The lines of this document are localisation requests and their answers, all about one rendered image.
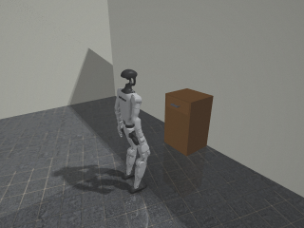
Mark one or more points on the cabinet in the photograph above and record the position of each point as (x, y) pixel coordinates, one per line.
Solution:
(188, 133)

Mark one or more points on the left robot hand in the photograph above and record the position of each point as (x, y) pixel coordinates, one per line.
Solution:
(119, 127)

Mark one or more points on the left robot thigh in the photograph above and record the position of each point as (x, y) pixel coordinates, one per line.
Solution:
(133, 149)

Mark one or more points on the right robot forearm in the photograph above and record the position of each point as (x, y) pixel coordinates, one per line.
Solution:
(138, 130)

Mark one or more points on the right robot upper arm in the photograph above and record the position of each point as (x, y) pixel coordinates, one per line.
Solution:
(136, 101)

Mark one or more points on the left robot forearm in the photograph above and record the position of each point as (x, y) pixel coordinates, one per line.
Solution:
(119, 117)

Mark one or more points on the drawer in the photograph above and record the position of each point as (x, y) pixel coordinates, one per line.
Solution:
(183, 107)

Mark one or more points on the right robot hand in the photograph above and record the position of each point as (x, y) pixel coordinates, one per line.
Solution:
(144, 148)

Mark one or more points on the left robot upper arm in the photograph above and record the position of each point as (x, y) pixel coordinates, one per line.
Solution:
(117, 103)

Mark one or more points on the left robot foot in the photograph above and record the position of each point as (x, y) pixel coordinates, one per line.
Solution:
(132, 174)

